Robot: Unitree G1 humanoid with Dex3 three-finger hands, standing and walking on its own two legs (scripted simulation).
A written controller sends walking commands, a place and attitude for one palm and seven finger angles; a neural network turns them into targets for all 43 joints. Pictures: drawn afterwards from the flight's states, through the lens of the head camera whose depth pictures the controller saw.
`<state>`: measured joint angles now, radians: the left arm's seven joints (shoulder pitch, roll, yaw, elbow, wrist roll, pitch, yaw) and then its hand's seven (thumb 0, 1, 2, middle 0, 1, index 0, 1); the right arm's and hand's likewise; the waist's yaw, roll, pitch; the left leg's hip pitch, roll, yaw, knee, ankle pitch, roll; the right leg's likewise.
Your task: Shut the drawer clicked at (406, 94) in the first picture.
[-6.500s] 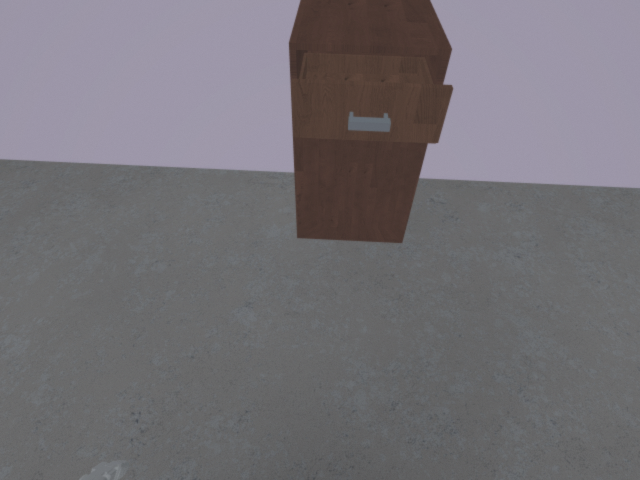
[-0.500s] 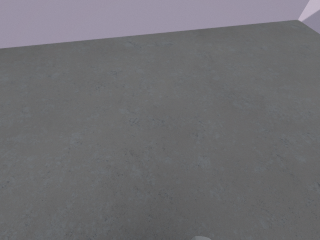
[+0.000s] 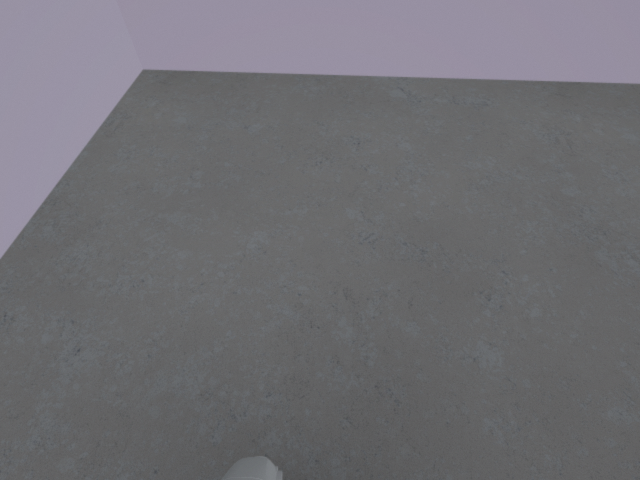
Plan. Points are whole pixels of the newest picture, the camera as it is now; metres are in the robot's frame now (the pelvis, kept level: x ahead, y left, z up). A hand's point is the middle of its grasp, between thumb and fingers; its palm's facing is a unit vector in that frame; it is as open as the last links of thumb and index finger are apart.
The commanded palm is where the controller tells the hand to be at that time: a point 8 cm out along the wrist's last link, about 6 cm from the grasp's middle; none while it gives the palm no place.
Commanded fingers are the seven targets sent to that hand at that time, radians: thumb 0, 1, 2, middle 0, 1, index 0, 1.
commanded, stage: turn to face it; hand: left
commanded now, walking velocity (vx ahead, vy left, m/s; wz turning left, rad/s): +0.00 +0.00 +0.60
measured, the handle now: out of the picture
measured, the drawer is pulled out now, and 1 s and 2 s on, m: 0.19 0.19 0.19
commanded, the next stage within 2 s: none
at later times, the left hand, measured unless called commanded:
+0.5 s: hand out of the picture +0.05 +0.28 -0.16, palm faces +0.32 -0.92 -0.24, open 7.4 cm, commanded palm none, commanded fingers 0.00 0.90 0.90 -0.20 -0.30 -0.20 -0.30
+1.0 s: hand out of the picture -0.10 +0.23 -0.18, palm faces +0.59 -0.77 -0.23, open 7.4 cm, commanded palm none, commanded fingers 0.00 0.90 0.90 -0.20 -0.30 -0.20 -0.30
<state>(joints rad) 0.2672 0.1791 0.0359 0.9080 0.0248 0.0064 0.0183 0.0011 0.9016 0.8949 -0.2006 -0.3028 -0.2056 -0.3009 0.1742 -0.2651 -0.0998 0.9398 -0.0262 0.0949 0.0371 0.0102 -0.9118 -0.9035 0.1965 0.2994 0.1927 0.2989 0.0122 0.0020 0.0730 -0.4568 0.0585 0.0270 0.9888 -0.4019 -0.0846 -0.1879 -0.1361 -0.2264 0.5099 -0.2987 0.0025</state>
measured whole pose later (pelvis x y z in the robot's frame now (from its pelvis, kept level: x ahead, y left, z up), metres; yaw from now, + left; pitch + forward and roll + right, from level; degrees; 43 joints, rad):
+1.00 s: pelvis -0.03 +0.03 -0.01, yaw +36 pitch +0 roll +0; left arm 0.25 0.21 0.04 0.89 0.03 0.02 0.02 0.00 0.90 0.89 -0.20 -0.30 -0.21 -0.30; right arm 0.18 -0.26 -0.08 0.94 -0.02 0.08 0.04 0.01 -0.91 -0.90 0.20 0.30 0.19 0.30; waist 0.01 -0.03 0.10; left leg -0.37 0.05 0.06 0.79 -0.42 -0.07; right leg -0.20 -0.17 -0.23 0.57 -0.33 0.05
